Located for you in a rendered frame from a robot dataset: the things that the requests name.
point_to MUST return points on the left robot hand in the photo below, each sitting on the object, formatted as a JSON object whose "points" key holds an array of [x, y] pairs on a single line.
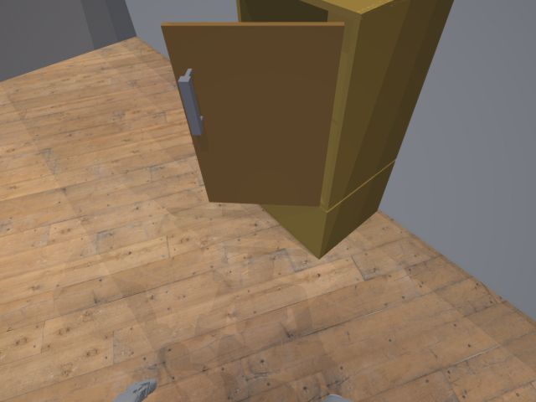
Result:
{"points": [[137, 392]]}

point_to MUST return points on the cupboard door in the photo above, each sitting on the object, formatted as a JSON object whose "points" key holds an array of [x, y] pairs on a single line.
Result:
{"points": [[266, 92]]}

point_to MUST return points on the handle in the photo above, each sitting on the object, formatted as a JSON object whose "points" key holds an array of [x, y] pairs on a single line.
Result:
{"points": [[190, 103]]}

